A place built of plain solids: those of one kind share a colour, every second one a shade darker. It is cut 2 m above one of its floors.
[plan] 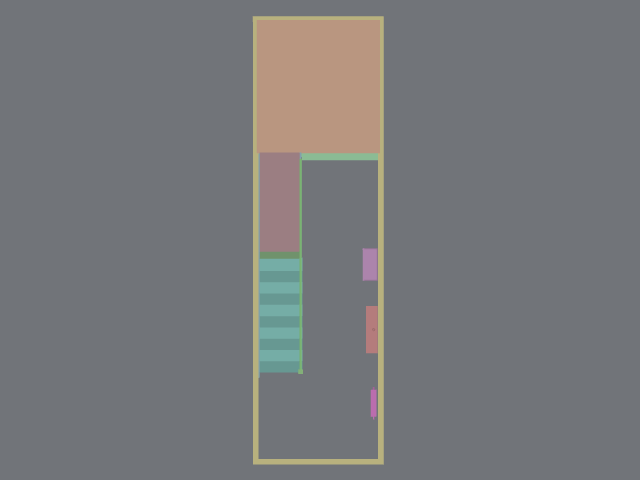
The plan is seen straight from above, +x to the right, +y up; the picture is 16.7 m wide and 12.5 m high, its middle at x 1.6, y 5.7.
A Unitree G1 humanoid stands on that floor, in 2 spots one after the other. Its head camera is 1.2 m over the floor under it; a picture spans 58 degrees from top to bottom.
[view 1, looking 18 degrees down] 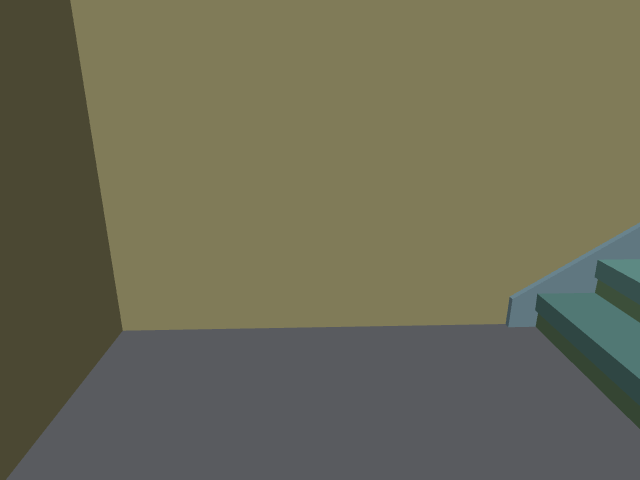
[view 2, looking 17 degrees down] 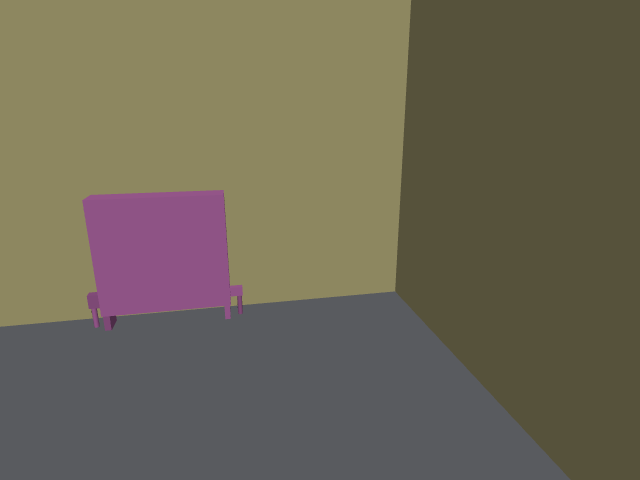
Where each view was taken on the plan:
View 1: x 2.13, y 1.00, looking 178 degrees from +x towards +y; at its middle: wall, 2.24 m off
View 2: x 0.55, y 1.07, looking -12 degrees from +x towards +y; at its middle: wall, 2.73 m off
